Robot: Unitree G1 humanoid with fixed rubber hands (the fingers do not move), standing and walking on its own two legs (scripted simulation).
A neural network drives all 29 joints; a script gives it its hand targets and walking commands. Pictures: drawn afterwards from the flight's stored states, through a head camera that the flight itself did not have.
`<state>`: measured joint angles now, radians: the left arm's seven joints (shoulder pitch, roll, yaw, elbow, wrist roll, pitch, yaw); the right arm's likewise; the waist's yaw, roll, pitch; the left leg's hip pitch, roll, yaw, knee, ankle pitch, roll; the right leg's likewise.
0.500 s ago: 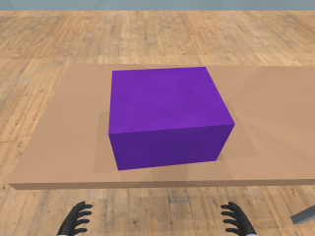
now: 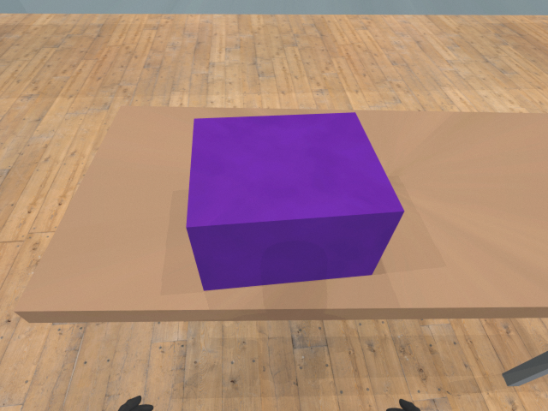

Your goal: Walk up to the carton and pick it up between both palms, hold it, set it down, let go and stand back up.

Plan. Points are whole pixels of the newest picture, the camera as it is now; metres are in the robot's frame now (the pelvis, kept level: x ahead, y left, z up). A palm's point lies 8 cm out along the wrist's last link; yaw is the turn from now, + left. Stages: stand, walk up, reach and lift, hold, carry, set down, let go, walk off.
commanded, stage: stand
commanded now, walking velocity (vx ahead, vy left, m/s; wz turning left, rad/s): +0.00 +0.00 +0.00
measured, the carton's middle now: (283, 197) +0.46 -0.02 +0.04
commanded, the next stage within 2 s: walk up in 1.54 s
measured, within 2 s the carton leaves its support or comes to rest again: neither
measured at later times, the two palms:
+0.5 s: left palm out of the picture +0.08 +0.22 -0.11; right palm out of the picture +0.07 -0.23 -0.12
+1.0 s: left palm out of the picture +0.04 +0.22 -0.13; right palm out of the picture +0.04 -0.22 -0.13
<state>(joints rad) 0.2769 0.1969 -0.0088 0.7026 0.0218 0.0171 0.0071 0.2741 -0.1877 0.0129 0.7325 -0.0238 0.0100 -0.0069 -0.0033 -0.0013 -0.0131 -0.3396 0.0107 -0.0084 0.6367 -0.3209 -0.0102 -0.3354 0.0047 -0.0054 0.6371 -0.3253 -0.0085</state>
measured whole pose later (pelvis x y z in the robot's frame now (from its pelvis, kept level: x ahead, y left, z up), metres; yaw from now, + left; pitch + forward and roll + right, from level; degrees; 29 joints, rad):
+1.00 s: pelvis +0.02 +0.00 +0.01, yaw +0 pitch +0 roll +0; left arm 0.31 0.15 0.01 0.97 0.02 0.00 0.03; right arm 0.30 -0.15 -0.02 1.01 -0.02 0.00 -0.03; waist 0.00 0.01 0.01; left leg -0.22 0.01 -0.02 0.50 -0.29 -0.01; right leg -0.21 0.01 0.00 0.50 -0.29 -0.01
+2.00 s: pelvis -0.04 -0.04 +0.01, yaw +3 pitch -2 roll +0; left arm 0.21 0.27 0.07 0.94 0.04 0.07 0.05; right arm 0.28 -0.19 -0.08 0.96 -0.07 0.01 -0.11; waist -0.01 0.00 0.14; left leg -0.31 0.06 -0.08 0.54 -0.21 -0.04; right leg -0.39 0.00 -0.01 0.97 -0.50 0.03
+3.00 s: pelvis -0.06 -0.03 +0.00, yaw +8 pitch -2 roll +1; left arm 0.45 0.27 0.03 0.73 0.02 0.01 0.01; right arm 0.31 -0.24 -0.02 0.79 -0.02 0.04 -0.01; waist -0.01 -0.02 0.05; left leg -0.29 -0.02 0.05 0.60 -0.28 0.03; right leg -0.28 -0.02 -0.01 0.65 -0.35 0.00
